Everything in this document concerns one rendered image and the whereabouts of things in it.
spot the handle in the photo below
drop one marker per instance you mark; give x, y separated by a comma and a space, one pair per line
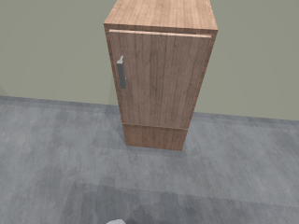
121, 72

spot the cupboard door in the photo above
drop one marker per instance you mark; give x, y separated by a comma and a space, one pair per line
162, 72

